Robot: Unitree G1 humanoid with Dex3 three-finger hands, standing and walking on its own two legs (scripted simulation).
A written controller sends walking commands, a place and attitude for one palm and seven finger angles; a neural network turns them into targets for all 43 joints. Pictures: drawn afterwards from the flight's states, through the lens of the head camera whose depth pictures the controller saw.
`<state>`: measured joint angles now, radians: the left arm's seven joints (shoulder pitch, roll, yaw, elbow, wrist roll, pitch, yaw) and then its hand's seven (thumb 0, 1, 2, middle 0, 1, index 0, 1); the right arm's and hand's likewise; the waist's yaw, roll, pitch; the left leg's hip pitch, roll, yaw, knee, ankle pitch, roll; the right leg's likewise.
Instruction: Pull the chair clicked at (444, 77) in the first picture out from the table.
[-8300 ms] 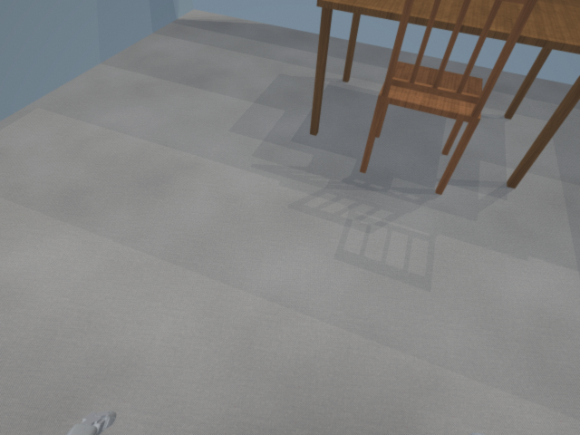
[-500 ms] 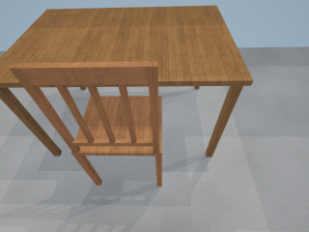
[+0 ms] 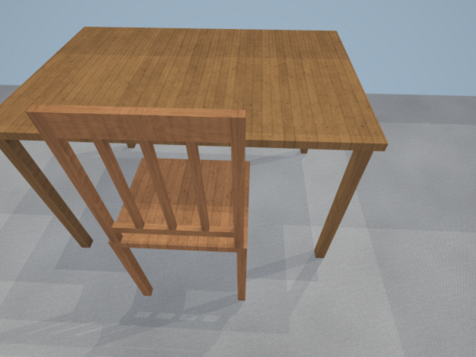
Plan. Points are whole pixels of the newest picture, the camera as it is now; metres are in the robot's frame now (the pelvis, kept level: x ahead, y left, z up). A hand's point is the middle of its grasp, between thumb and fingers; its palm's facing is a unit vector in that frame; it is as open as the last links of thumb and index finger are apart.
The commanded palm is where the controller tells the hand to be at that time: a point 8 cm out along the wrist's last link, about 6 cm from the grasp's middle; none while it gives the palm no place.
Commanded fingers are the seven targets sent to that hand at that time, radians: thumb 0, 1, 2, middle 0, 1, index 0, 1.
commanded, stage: look again from close up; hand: left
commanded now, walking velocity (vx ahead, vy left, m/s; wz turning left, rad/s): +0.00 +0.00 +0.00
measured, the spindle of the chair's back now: (161, 190) +0.50 +0.22 -0.07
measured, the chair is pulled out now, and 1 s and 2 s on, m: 0.00 0.00 0.00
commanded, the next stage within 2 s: shuffle to correct the standing spot in 0.12 s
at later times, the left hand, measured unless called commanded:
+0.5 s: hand out of the picture -0.02 +0.19 -0.19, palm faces +0.10 -0.98 -0.16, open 7.4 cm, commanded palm none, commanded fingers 0.00 0.90 0.90 -0.20 -0.30 -0.20 -0.30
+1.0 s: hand out of the picture +0.16 +0.21 -0.17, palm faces +0.04 -0.97 -0.23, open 7.3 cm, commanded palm none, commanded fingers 0.00 0.90 0.90 -0.20 -0.30 -0.20 -0.30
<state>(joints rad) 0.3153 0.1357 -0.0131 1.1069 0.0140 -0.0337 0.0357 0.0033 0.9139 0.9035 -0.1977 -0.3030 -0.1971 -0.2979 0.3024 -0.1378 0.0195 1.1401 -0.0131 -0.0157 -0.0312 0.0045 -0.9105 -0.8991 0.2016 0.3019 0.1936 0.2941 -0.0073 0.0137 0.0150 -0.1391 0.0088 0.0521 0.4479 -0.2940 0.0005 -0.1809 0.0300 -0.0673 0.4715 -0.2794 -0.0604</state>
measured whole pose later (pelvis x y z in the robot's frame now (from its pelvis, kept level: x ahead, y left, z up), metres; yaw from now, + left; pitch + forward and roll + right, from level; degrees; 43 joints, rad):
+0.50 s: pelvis +0.02 +0.03 -0.01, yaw +1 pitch +0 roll -1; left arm 0.39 0.14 0.03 1.09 0.03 -0.02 0.03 0.00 0.91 0.90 -0.20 -0.30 -0.20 -0.30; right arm 0.35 -0.13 0.00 1.14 -0.02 -0.01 -0.02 0.00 -0.91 -0.90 0.20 0.30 0.19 0.29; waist 0.01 -0.02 0.00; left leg -0.19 0.01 0.07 0.57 -0.36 0.04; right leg -0.18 0.01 -0.09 0.53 -0.35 -0.04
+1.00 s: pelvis +0.08 +0.03 -0.01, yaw +4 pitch -1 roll +1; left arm 0.16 0.15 0.02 0.99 0.03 -0.02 0.05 0.00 0.91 0.90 -0.20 -0.30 -0.20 -0.30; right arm 0.29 -0.12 -0.03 1.08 0.01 0.01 -0.04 0.00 -0.90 -0.90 0.20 0.30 0.20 0.29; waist -0.04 0.00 0.09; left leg -0.27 -0.02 0.03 0.81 -0.57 -0.01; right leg -0.33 -0.05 -0.06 0.59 -0.24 -0.01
